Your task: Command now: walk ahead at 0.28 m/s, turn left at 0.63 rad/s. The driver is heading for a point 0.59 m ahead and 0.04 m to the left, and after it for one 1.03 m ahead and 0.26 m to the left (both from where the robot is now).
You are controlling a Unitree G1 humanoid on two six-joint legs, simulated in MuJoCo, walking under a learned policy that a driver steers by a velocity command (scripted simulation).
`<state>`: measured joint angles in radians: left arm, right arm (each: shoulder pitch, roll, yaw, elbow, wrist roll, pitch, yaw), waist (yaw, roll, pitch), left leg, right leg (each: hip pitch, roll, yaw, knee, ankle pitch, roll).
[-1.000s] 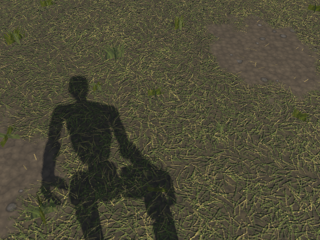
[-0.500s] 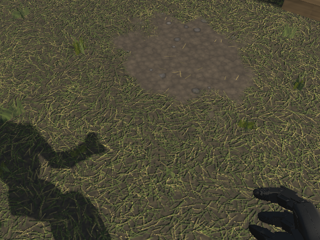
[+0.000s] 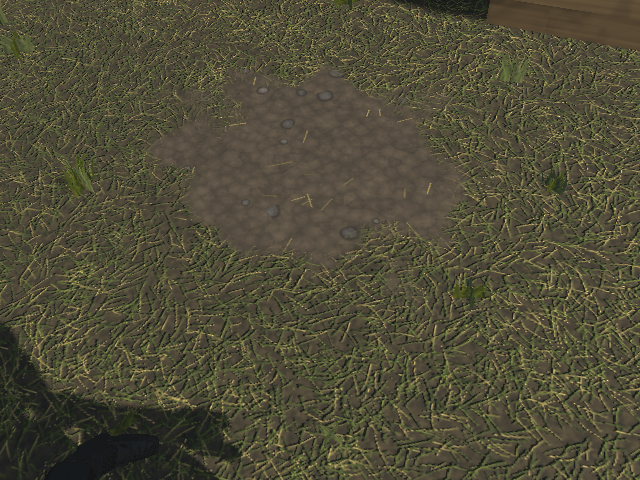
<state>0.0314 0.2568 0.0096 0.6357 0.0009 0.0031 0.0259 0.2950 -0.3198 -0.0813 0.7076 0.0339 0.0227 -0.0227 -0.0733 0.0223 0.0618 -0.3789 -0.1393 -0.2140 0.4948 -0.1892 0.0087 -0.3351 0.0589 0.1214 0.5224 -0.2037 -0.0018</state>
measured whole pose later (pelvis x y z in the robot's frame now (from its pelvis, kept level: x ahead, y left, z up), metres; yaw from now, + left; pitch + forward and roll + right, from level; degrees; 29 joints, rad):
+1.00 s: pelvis +0.56 +0.22 -0.04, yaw -6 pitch -1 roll +0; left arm 0.22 0.31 0.07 0.77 0.01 0.00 -0.03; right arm 0.33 -0.24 -0.02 0.82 -0.04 -0.06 -0.01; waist 0.04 -0.01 0.05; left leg -0.13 0.02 0.06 1.39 -0.36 -0.02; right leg -0.47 0.16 -0.13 0.77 -0.33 -0.24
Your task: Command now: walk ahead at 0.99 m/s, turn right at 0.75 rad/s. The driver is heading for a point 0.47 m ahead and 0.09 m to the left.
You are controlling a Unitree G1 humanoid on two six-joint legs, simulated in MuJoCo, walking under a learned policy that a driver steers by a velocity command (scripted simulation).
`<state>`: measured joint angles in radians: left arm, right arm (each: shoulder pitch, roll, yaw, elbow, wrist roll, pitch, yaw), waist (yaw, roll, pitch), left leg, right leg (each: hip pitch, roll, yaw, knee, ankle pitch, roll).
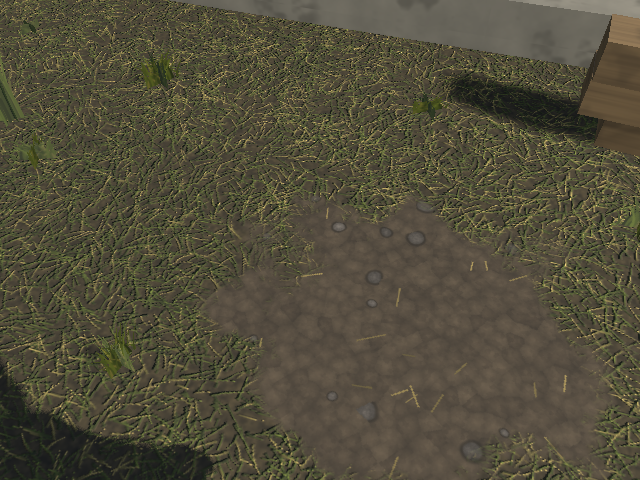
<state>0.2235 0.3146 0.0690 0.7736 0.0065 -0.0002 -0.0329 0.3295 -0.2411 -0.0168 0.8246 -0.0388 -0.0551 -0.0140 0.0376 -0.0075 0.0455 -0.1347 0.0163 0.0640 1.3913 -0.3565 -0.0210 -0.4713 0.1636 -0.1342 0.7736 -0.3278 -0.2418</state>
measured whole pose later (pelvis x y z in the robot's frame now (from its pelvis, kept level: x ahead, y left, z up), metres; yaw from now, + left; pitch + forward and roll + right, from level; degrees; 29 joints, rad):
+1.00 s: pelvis +0.64 +0.04 +0.04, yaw +6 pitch +1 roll +0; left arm 0.11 0.21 0.01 0.85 0.01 -0.02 0.02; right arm 0.16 -0.27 -0.02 0.94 0.00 0.01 -0.01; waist -0.02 0.03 0.02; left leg -0.23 -0.02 -0.02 0.59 -0.38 0.00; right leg -0.39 0.02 0.00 0.53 -0.15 -0.02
